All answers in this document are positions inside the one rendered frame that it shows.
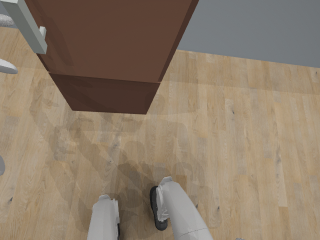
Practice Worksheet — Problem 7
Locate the cupboard door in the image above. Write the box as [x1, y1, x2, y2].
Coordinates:
[24, 0, 192, 83]

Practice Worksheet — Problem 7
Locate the handle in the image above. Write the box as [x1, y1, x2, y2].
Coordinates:
[0, 0, 48, 54]

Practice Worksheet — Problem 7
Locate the right robot shin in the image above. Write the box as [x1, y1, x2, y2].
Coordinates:
[156, 176, 179, 221]

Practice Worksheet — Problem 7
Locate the robot left thigh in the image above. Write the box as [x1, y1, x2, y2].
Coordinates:
[87, 198, 120, 240]

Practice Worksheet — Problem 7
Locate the robot left hand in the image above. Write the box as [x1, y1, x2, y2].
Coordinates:
[0, 14, 18, 74]

